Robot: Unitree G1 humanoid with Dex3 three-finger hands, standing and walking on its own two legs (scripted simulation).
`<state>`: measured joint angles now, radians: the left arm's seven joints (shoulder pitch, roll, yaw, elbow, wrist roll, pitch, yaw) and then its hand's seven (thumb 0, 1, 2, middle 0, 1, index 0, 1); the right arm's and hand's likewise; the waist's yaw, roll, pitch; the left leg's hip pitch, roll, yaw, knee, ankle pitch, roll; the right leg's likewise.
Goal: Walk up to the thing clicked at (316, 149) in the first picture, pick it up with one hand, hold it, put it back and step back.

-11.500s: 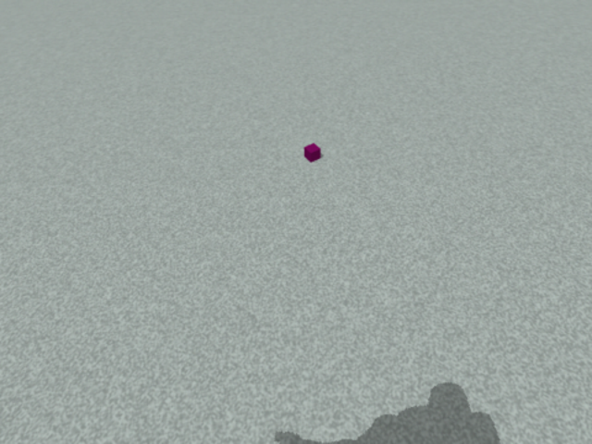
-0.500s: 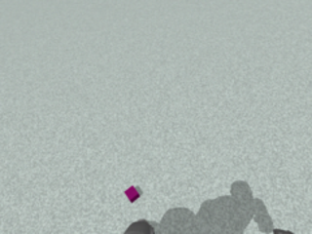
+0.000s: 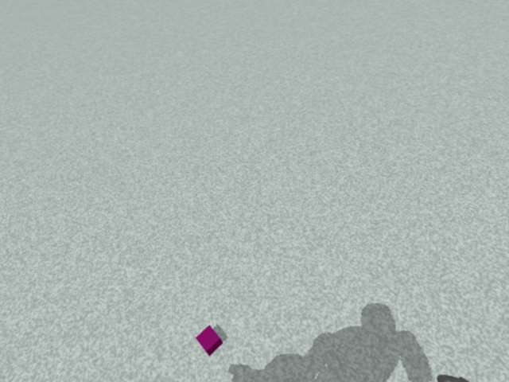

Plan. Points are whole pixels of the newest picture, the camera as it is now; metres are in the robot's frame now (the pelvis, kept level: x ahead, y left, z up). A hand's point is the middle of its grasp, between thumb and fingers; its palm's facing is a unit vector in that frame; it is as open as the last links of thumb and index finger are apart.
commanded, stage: walk up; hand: left
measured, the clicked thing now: (209, 340) +0.38 +0.24 -0.73
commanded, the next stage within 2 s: none
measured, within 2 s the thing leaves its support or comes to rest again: neither
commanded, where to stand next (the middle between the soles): +0.01 +0.00 m, yaw -2 degrees
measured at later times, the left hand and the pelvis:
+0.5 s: hand out of the picture +0.10 +0.25 -0.14, palm faces -0.04 -0.94 -0.33, open 7.4 cm; pelvis +0.01 +0.01 +0.02, yaw -1 degrees
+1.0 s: hand out of the picture -0.04 +0.26 -0.12, palm faces +0.05 -0.92 -0.40, open 7.4 cm; pelvis -0.06 -0.01 +0.02, yaw +3 degrees
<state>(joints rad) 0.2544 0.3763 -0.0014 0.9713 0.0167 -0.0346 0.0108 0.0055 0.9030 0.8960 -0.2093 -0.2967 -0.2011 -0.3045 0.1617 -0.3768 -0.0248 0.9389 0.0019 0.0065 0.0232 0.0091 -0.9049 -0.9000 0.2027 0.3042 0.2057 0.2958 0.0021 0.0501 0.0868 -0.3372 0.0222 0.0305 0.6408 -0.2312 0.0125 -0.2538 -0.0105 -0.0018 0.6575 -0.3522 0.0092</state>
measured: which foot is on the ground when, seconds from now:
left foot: down 0.00-0.74, up 0.76-1.00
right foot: down 0.00-1.00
